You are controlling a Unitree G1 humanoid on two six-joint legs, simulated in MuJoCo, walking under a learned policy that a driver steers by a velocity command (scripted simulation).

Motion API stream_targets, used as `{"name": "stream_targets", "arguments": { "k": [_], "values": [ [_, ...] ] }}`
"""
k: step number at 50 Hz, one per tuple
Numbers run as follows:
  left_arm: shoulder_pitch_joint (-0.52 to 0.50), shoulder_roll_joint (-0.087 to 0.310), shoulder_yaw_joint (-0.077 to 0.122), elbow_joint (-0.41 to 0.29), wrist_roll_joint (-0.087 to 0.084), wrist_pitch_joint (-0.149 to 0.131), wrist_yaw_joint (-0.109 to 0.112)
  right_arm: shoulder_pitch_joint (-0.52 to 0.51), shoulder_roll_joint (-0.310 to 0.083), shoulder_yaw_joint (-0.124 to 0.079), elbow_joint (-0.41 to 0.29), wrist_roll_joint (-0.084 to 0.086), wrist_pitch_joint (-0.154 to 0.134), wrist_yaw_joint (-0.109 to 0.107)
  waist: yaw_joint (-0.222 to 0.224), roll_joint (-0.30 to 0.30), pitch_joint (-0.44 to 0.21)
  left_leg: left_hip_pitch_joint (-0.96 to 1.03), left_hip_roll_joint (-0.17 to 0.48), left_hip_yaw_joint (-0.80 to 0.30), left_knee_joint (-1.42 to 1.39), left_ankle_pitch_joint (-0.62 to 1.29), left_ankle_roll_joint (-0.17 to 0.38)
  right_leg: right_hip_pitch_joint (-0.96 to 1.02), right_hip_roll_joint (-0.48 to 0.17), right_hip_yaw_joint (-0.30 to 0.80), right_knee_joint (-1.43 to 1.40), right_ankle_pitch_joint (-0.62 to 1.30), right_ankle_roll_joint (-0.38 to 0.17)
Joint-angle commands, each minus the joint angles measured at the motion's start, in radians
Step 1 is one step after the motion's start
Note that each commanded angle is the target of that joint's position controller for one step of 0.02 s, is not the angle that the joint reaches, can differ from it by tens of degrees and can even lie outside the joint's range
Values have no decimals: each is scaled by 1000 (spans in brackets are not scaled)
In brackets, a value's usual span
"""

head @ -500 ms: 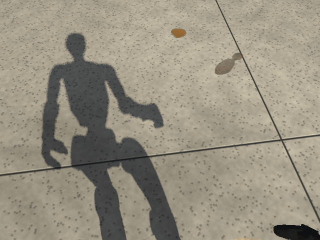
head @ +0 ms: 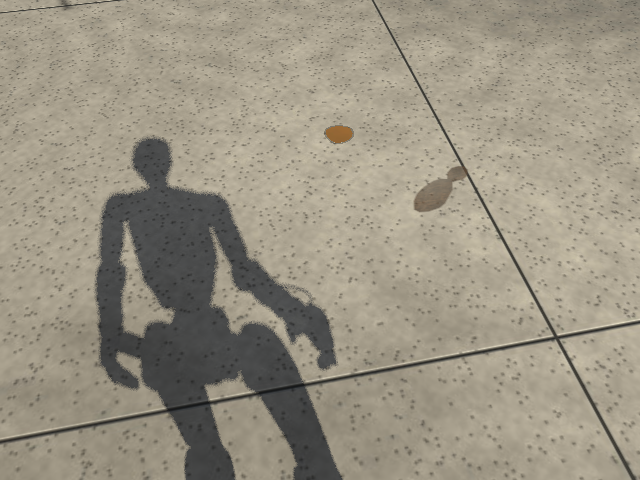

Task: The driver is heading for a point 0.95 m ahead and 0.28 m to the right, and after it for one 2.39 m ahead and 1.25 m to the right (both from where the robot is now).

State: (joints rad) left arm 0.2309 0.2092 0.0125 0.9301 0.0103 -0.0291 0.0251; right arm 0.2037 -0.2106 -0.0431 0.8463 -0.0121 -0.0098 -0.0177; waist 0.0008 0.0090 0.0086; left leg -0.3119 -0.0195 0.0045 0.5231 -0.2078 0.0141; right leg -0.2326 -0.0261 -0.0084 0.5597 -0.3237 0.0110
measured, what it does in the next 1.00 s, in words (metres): walks ahead: right foot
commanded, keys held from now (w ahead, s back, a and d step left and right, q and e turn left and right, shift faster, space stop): no key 0.16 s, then w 0.82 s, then w+e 0.02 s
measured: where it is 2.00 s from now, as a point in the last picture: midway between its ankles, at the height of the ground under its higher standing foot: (371, 344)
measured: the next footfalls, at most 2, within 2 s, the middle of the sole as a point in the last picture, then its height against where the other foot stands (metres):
right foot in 0.88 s outside the picture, level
left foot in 1.42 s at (302, 372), level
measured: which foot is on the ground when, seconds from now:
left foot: down 0.00-0.90, up 0.92-1.00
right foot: down 0.00-0.40, up 0.42-0.86, down 0.88-1.00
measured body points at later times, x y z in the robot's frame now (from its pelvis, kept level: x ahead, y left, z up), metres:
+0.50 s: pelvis +0.09 +0.03 +0.00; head +0.10 +0.04 +0.45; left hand +0.14 +0.29 -0.14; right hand +0.12 -0.24 -0.13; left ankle +0.07 +0.11 -0.73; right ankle +0.01 -0.11 -0.66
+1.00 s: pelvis +0.35 -0.04 +0.00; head +0.38 -0.04 +0.44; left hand +0.49 +0.22 -0.12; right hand +0.35 -0.30 -0.15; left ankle +0.21 +0.11 -0.63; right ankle +0.43 -0.12 -0.73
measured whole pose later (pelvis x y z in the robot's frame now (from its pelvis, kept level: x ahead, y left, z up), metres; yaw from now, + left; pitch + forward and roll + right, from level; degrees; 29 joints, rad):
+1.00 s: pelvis +0.35 -0.04 +0.00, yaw +0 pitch +1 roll +0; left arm 0.11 0.24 0.06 0.90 -0.01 -0.10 -0.04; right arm 0.34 -0.24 -0.04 1.02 0.03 -0.10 0.00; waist -0.01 0.02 0.05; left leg -0.33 0.03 -0.04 1.21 -0.37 0.05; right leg -0.39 0.04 -0.07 0.51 -0.14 -0.07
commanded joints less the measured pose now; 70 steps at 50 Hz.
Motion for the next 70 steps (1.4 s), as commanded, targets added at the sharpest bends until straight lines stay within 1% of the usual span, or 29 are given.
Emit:
{"name": "stream_targets", "arguments": {
  "k": [1, 8, 10, 12, 15, 18, 19, 20, 21, 22, 24, 26, 28, 33, 39, 42, 43, 44, 45, 46, 47, 48, 49, 52, 55, 60, 65, 68, 70],
  "values": [
    [22, 118, 24, -24, -3, -10, 5, -22, -86, -24, -31, 4, -13, -4, 11, -26, -31, 121, 45, -56, -42, 170, 35, -69, -44, 50, -128, 109, -34],
    [24, 107, 23, 14, -7, -1, 4, -6, -92, -29, 43, 10, -1, -17, 9, -2, -28, 156, 52, -56, -35, 236, 31, -41, -27, 32, -124, 190, -34],
    [57, 121, 31, 39, -16, 6, 5, 21, -94, -34, 76, 19, 5, -19, 10, -30, -24, 137, 7, -8, -1, -49, 37, -45, -18, 37, -149, -68, -63],
    [71, 151, 42, 37, -28, 4, 7, -4, -96, -36, 73, 27, -5, -17, 22, -89, 76, -19, -18, 14, 53, -326, 46, -63, -86, 150, -222, -367, -131],
    [110, 213, 65, 46, -40, -32, 8, -97, -61, -26, 40, 40, -60, 2, 42, -182, 186, -217, 21, 21, 210, -200, 66, 9, -308, 450, -367, -409, -253],
    [39, 187, 64, 29, -44, -46, -4, -16, -67, -33, 80, 47, -88, 22, -26, -154, 135, -44, 27, 40, 29, -173, 95, -2, -255, 314, -291, -161, -201],
    [2, 181, 63, 18, -46, -43, -8, 84, -84, -45, 129, 45, -87, 22, -69, -134, 93, 153, 0, 50, -28, -89, 92, -91, -191, 227, -234, -79, -162],
    [-41, 158, 56, -2, -42, -47, -10, 196, -131, -65, 166, 39, -85, 19, -116, -53, 52, 313, 51, -58, -80, -75, 111, -191, -111, 119, -61, 76, -110],
    [-55, 94, 41, -41, -37, -59, -8, 329, -243, -97, 199, 42, -85, 18, -140, 236, 2, 483, 249, -422, -238, -165, 221, -385, 41, -59, 302, 45, -25],
    [-77, 109, 45, -58, -40, -74, -5, 369, -208, -77, 200, 27, -96, 30, -150, 264, -21, 536, 386, -704, -339, -138, 307, -533, 71, 38, 545, -214, -23],
    [-39, 127, 51, -39, -67, -87, -23, 212, -114, -40, 153, 16, -110, 31, -60, 90, 34, 469, 349, -507, -317, -92, 253, -607, -38, 102, 680, -89, -84],
    [-60, 134, 63, -36, -45, -87, -27, 158, -93, -23, 139, 20, -107, 36, -33, 35, 60, 407, 289, -336, -354, 42, 194, -584, -97, 79, 586, 63, -93],
    [-60, 106, 62, -33, -36, -75, -38, 193, -79, -13, 153, 15, -93, 31, -27, 66, 51, 373, 241, -225, -369, 191, 175, -534, -103, 39, 521, 126, -69],
    [-257, 59, 40, -110, -29, -63, -42, 227, -141, -15, 160, 9, -81, 3, -60, 54, 104, 266, 204, -107, -424, 261, 176, -488, -67, -18, 194, 303, -15],
    [-379, 89, 36, -165, -41, -68, -66, 283, -152, -24, 196, 30, -80, -2, -62, 71, 144, 351, 261, -68, -417, 278, 161, -421, -37, -14, -8, 363, -62],
    [-279, 143, 61, -151, -38, -74, -73, 246, -185, -38, 188, 23, -66, -2, 16, 104, 43, 426, 277, -43, -252, 657, 130, -244, 19, -48, -18, 274, -111],
    [-138, 177, 82, -111, -39, -71, -68, 228, -184, -37, 183, 18, -56, -2, 91, 112, -43, 402, 246, -15, -85, 809, 111, -65, 56, -73, -15, 254, -135],
    [49, 221, 104, -58, -40, -66, -59, 214, -167, -29, 169, 10, -52, -1, 171, 97, -152, 250, 200, 9, 154, 742, 78, 214, 13, -20, 5, 249, -172],
    [201, 309, 125, -27, -10, -62, -52, 320, -60, 0, 152, 9, -62, 10, 141, -120, -326, -140, 59, 38, 565, 317, 17, 615, -252, 404, -37, 52, -311],
    [211, 269, 108, -17, -16, -59, -55, 332, -25, 15, 168, 24, -92, 20, 127, -254, -428, -299, -50, -95, 801, -328, 11, 679, -373, 797, -261, -107, -374],
    [115, 210, 87, -26, -26, -66, -59, 238, -117, -10, 138, 52, -114, 25, 116, -201, -269, -406, 16, -146, 891, -299, 36, 550, -336, 710, -300, -158, -317],
    [21, 168, 74, -48, -25, -71, -59, 149, -150, -17, 109, 65, -125, 21, 88, -129, -145, -415, 72, -110, 874, -212, 55, 378, -305, 549, -318, -92, -279],
    [-54, 145, 65, -56, -14, -79, -64, 110, -144, -21, 100, 55, -124, 12, 46, -48, -70, -368, 121, -89, 803, -123, 58, 207, -269, 427, -351, 23, -258],
    [-86, 109, 51, -45, -5, -89, -75, 149, -97, -28, 101, 23, -91, -4, -30, -73, -31, -228, 172, -88, 662, -50, 53, 1, -180, 284, -416, 155, -252],
    [-17, 159, 60, -26, -13, -88, -52, 47, -112, -35, 54, 11, -81, -12, -24, -53, 27, -308, 176, -72, 495, 43, 10, -28, -168, 247, -462, 185, -276],
    [94, 190, 69, -12, -22, -73, -19, -172, -101, -30, -15, 11, -95, 0, 36, -61, 45, -307, 112, -58, 135, 304, -32, 7, -125, 196, -439, 243, -227],
    [183, 190, 75, 6, -37, -55, -10, -314, -110, -18, -68, 28, -110, 25, 79, -72, 56, -259, 70, -65, -25, 290, -39, 98, -151, 249, -352, 207, -215],
    [169, 211, 88, -6, -36, -40, -2, -280, -160, -30, -73, 32, -127, 33, 39, -105, 31, -150, 57, -71, -79, 192, -21, 141, -180, 310, -264, 243, -194],
    [140, 174, 78, -31, -30, -36, -5, -69, -223, -60, -23, 22, -137, 25, -65, -97, -95, 154, 72, -70, -100, 135, 34, 85, -98, 278, -42, 376, -152]
  ]
}}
